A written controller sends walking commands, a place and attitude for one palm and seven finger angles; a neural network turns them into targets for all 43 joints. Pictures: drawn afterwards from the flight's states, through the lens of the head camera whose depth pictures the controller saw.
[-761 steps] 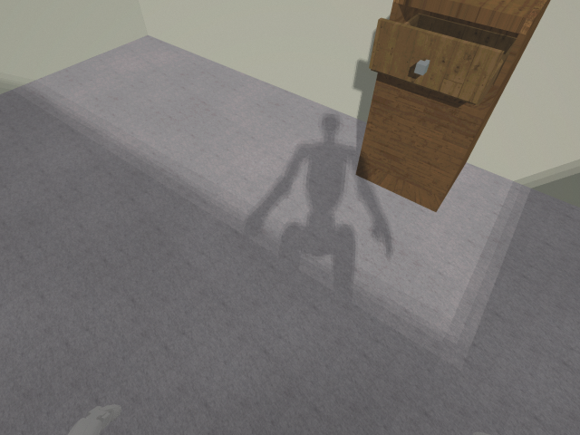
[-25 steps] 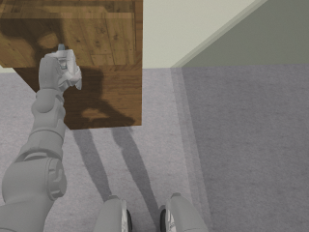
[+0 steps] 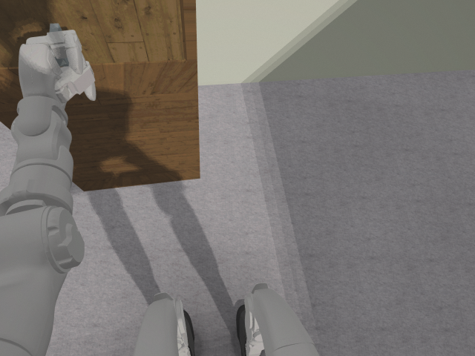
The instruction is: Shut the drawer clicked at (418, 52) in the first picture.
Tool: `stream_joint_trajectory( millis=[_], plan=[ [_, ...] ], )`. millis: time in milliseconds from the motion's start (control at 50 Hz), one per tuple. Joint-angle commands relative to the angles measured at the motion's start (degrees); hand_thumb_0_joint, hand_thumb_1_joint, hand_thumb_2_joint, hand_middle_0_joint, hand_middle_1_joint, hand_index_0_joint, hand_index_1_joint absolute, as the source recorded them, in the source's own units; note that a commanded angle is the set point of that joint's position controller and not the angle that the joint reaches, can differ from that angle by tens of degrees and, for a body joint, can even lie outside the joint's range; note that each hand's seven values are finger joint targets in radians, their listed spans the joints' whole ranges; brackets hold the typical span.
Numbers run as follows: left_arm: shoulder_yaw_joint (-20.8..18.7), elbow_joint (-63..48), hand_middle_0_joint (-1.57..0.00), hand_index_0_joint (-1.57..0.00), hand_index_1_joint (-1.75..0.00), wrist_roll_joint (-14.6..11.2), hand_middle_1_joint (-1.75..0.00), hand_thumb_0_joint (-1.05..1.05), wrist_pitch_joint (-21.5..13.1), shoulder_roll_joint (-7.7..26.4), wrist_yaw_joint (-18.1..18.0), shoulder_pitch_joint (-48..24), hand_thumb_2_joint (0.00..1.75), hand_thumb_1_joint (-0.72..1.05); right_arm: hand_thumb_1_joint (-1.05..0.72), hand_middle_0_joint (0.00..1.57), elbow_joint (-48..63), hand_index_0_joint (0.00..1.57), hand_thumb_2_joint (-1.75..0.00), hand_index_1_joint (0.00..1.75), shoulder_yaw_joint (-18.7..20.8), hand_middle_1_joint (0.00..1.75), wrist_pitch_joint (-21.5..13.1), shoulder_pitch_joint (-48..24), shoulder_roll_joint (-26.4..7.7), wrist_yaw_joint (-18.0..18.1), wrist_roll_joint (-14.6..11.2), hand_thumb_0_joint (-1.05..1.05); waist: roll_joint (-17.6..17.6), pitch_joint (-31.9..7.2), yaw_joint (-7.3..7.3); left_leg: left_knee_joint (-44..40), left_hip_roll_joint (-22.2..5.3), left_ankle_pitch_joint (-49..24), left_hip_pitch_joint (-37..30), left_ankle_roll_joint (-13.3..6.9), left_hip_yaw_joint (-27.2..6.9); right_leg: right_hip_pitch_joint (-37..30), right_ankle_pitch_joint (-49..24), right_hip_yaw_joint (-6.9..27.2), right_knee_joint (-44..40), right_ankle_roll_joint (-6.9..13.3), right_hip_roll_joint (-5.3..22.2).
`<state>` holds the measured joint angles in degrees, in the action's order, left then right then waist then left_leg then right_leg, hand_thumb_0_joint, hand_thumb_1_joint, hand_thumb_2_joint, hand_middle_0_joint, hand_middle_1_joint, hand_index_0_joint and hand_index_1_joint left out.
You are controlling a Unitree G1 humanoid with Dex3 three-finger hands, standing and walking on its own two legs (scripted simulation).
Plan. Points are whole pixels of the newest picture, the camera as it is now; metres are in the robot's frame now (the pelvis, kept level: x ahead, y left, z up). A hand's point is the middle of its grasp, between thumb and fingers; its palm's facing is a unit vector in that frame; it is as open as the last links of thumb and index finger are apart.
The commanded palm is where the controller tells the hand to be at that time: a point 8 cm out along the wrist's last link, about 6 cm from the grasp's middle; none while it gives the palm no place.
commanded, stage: push the drawer shut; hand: left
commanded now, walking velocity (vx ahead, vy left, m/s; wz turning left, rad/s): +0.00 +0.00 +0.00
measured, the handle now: (54, 43) +0.61 +0.22 +0.06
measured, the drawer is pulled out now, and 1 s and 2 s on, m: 0.00 0.00 0.00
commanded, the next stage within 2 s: pull the fist back off the drawer in 0.22 s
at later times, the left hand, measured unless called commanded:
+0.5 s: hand (88, 72) +0.55 +0.17 +0.06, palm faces +0.03 -1.00 -0.03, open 3.3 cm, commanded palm +0.55 +0.20 +0.06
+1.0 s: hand (77, 88) +0.52 +0.18 +0.06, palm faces +0.04 -1.00 -0.03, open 3.3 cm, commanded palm +0.50 +0.21 +0.06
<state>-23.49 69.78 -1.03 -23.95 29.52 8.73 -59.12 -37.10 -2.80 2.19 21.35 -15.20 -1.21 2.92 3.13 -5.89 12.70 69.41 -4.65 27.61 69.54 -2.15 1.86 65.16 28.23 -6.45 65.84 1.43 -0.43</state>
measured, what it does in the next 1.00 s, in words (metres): stands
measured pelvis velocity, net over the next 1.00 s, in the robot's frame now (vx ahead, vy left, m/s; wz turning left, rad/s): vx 0.01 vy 0.01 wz -0.01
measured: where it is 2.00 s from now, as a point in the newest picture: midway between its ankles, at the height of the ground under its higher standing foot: (218, 353)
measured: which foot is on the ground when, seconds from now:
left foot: down 0.00-1.00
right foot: down 0.00-1.00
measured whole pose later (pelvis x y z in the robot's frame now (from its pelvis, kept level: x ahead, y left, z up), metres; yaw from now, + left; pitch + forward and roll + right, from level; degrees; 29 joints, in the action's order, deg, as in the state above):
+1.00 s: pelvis +0.01 +0.01 +0.01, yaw -1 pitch +26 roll -4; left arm -21.9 60.2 -3.9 -22.2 25.1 8.2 -48.6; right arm -36.1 -2.5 1.9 23.0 -14.6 -2.4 2.0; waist 3.1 -7.2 10.5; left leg 66.2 -4.5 27.3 65.1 -2.8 3.0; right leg 61.0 27.2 -5.1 62.1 0.5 -0.7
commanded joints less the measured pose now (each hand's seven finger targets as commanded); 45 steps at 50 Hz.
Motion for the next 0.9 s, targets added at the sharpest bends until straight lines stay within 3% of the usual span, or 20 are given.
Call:
stream_joint_trajectory(
  millis=[0, 40, 60, 120, 160, 260, 280, 300, 380, 420, 480, 500, 520, 560, 600, 640, 680, 760, 800, 880],
  plan=[
    [-1.0, -13.49, -1.4, -1.4, -1.6, -0.3, -1.6, 0.0, -4.07, 14.9, -0.87, -32.23, 0.9, 0.9, -0.9, 0.2, 1.35, 0.2, -0.9, 0.3, 3.66, 0.3, -0.26, 12.22, -10.6, 0.31, 0.15, 0.0, 9.68, -33.54, 2.27, -5.66, 1.81, -22.28, -30.13, 0.21, -7.18, -8.42, -15.74, 4.18, -8.17, -0.4, -2.7],
    [-1.31, -12.92, -1.4, -1.4, -1.6, 0.03, -1.6, 0.0, -3.9, 15.77, -1.22, -34.44, 0.9, 0.9, -0.9, 0.2, 0.74, 0.2, -0.9, 0.3, 3.67, 0.3, -0.21, 12.76, -10.81, 0.36, 0.28, 0.0, 8.01, -32.84, 3.38, -5.33, 1.63, -21.0, -29.08, -0.05, -7.32, -7.97, -14.79, 4.24, -8.49, -0.59, -2.85],
    [-1.55, -13.77, -1.4, -1.4, -1.6, 0.19, -1.6, 0.0, -4.27, 16.58, -1.3, -36.2, 0.9, 0.9, -0.9, 0.2, 0.68, 0.2, -0.9, 0.3, 3.65, 0.3, -0.27, 12.98, -10.97, 0.43, 0.41, 0.0, 9.26, -33.38, 3.46, -5.2, 1.66, -21.5, -29.85, -0.04, -7.57, -7.34, -14.84, 4.25, -8.22, -0.42, -2.85],
    [0.46, -11.41, -1.4, -1.4, -1.6, 0.97, -1.6, 0.0, -3.56, 15.18, -1.81, -39.1, 0.9, 0.9, -0.9, 0.2, 0.11, 0.2, -0.9, 0.3, 3.34, 0.3, -0.39, 13.12, -10.85, 0.46, 0.41, 0.0, 9.33, -30.83, 5.08, -5.2, 1.68, -18.14, -28.25, -0.1, -7.72, -5.15, -11.83, 4.09, -8.8, -0.55, -2.86],
    [-0.89, -10.89, -1.4, -1.4, -1.6, 1.43, -1.6, 0.0, -3.66, 18.0, -2.15, -41.08, 0.9, 0.9, -0.9, 0.2, -0.17, 0.2, -0.9, 0.3, 3.15, 0.3, -0.67, 13.5, -11.23, 0.71, 0.55, 0.0, 9.46, -30.65, 5.27, -4.89, 1.67, -16.58, -27.03, -0.3, -7.75, -4.94, -10.64, 4.35, -8.69, -0.4, -2.89],
    [-0.08, -8.01, -1.4, -1.4, -1.6, 1.92, -1.6, 0.0, -2.81, 19.98, -1.91, -43.47, 0.9, 0.9, -0.9, 0.2, 0.01, 0.2, -0.9, 0.3, 2.28, 0.3, -1.68, 13.09, -11.41, 1.22, 0.32, 0.0, 9.72, -29.42, 6.72, -3.91, 1.8, -11.24, -21.63, -0.87, -7.28, -4.49, -6.89, 5.37, -8.85, -0.57, -2.81],
    [-0.87, -8.68, -1.4, -1.4, -1.6, 1.93, -1.6, 0.0, -2.83, 21.93, -1.81, -44.36, 0.9, 0.9, -0.9, 0.2, 0.13, 0.2, -0.9, 0.3, 2.14, 0.3, -1.9, 12.94, -11.8, 1.39, 0.3, 0.0, 10.36, -30.18, 6.65, -3.83, 1.7, -10.08, -21.04, -0.8, -7.38, -4.48, -5.97, 5.44, -8.7, -0.67, -2.69],
    [0.22, -8.58, -1.4, -1.4, -1.6, 1.95, -1.6, 0.0, -2.71, 21.47, -1.57, -44.87, 0.9, 0.9, -0.9, 0.2, 0.35, 0.2, -0.9, 0.3, 1.95, 0.3, -2.2, 12.59, -11.71, 1.46, 0.14, 0.0, 11.4, -30.28, 6.72, -3.99, 1.8, -9.44, -20.81, -0.74, -7.42, -4.38, -5.38, 5.57, -8.71, -0.59, -2.62],
    [-1.32, -8.43, -1.4, -1.4, -1.6, 2.12, -1.6, 0.0, -2.28, 23.85, -1.07, -43.94, 0.9, 0.9, -0.9, 0.2, 1.33, 0.2, -0.9, 0.3, 1.65, 0.3, -2.7, 12.48, -11.89, 1.51, 0.16, 0.0, 11.6, -32.04, 5.84, -3.51, 1.88, -7.89, -19.2, -0.78, -7.46, -5.27, -3.99, 5.86, -8.17, -0.37, -2.69],
    [-0.2, -8.56, -1.4, -1.4, -1.6, 1.96, -1.6, 0.0, -1.81, 22.1, -0.86, -43.47, 0.9, 0.9, -0.9, 0.2, 1.59, 0.2, -0.9, 0.3, 1.72, 0.3, -2.99, 12.26, -11.75, 1.27, 0.15, 0.0, 12.26, -32.43, 5.67, -3.62, 1.89, -7.06, -19.37, -0.66, -7.51, -5.01, -3.36, 5.96, -8.32, -0.3, -2.62],
    [-0.74, -8.14, -1.4, -1.4, -1.6, 1.84, -1.6, 0.0, -1.08, 22.63, -0.84, -41.67, 0.9, 0.9, -0.9, 0.2, 2.07, 0.2, -0.9, 0.3, 1.64, 0.3, -3.19, 12.16, -12.0, 1.11, -0.03, 0.0, 12.12, -31.75, 5.16, -4.07, 1.71, -5.56, -19.03, -0.62, -7.7, -4.53, -2.3, 5.87, -8.23, -0.26, -2.7],
    [-1.53, -8.96, -1.4, -1.4, -1.6, 1.79, -1.6, 0.0, -0.89, 23.57, -0.95, -41.66, 0.9, 0.9, -0.9, 0.2, 2.09, 0.2, -0.9, 0.3, 1.64, 0.3, -3.2, 12.29, -12.15, 1.15, 0.07, 0.0, 11.1, -32.25, 4.97, -4.24, 1.58, -5.32, -18.83, -0.64, -7.83, -5.18, -2.27, 5.81, -8.21, -0.36, -2.61],
    [-1.49, -9.73, -1.4, -1.4, -1.6, 1.77, -1.6, 0.0, -0.78, 23.49, -0.92, -41.01, 0.9, 0.9, -0.9, 0.2, 2.37, 0.2, -0.9, 0.3, 1.74, 0.3, -3.26, 12.2, -12.1, 1.1, -0.02, 0.0, 12.22, -32.91, 4.41, -4.47, 1.6, -5.26, -19.36, -0.54, -7.68, -5.39, -2.15, 5.95, -8.3, -0.31, -2.61],
    [-1.5, -11.02, -1.4, -1.4, -1.6, 1.52, -1.6, 0.0, -0.85, 21.85, -0.76, -38.77, 0.9, 0.9, -0.9, 0.2, 2.64, 0.2, -0.9, 0.3, 2.1, 0.3, -3.36, 12.4, -12.07, 0.83, 0.01, 0.0, 12.84, -35.5, 3.47, -5.07, 1.57, -6.85, -22.56, -0.39, -8.15, -4.9, -3.26, 5.13, -7.76, -0.09, -2.72],
    [-1.37, -11.9, -1.4, -1.4, -1.6, 0.93, -1.6, 0.0, -0.52, 20.97, -0.76, -36.82, 0.9, 0.9, -0.9, 0.2, 2.56, 0.2, -0.9, 0.3, 2.19, 0.3, -3.24, 12.44, -12.06, 0.64, -0.09, 0.0, 12.15, -35.26, 3.12, -5.54, 1.37, -7.57, -23.26, -0.22, -8.22, -5.3, -3.98, 4.84, -8.01, -0.23, -2.75],
    [-2.51, -10.31, -1.4, -1.4, -1.6, 0.45, -1.6, 0.0, 0.36, 21.42, -0.79, -33.31, 0.9, 0.9, -0.9, 0.2, 2.85, 0.2, -0.9, 0.3, 2.12, 0.3, -3.06, 12.31, -12.04, 0.67, -0.31, 0.0, 9.03, -32.25, 2.62, -6.01, 1.37, -6.27, -20.4, -0.34, -7.5, -7.22, -3.22, 5.28, -8.97, -0.46, -2.74],
    [-3.18, -12.32, -1.4, -1.4, -1.6, 0.02, -1.6, 0.0, 0.03, 21.79, -0.6, -32.57, 0.9, 0.9, -0.9, 0.2, 2.96, 0.2, -0.9, 0.3, 2.27, 0.3, -3.14, 12.29, -11.99, 0.74, -0.37, 0.0, 9.19, -33.52, 2.0, -6.21, 1.32, -7.96, -21.03, -0.38, -7.26, -8.8, -4.49, 5.49, -9.01, -0.42, -2.68],
    [-1.88, -16.45, -1.4, -1.4, -1.6, -1.19, -1.6, 0.0, -0.97, 16.15, -0.23, -25.15, 0.9, 0.9, -0.9, 0.2, 3.33, 0.2, -0.9, 0.3, 3.14, 0.3, -2.77, 12.3, -11.33, 0.03, -0.33, 0.0, 10.81, -36.02, -0.33, -7.76, 1.29, -14.36, -28.6, 0.28, -7.62, -8.68, -8.97, 3.9, -8.62, -0.05, -2.91],
    [-2.75, -18.48, -1.4, -1.4, -1.6, -2.28, -1.6, 0.0, -1.19, 15.72, -0.36, -20.4, 0.9, 0.9, -0.9, 0.2, 3.73, 0.2, -0.9, 0.3, 3.57, 0.3, -2.18, 12.16, -11.25, -0.11, -0.64, 0.0, 8.51, -35.9, -1.41, -8.44, 1.29, -17.35, -29.54, 0.47, -7.1, -11.38, -11.76, 3.75, -9.2, -0.2, -3.01],
    [0.37, -20.04, -1.4, -1.4, -1.6, -3.37, -1.6, 0.0, -1.32, 9.09, -0.6, -13.57, 0.9, 0.9, -0.9, 0.2, 3.88, 0.2, -0.9, 0.3, 4.17, 0.3, -1.53, 11.54, -10.33, -0.63, -0.99, 0.0, 5.59, -32.4, -1.52, -9.39, 1.72, -19.99, -29.83, 0.39, -5.93, -13.64, -15.87, 3.63, -10.22, -0.43, -2.98]
  ],
)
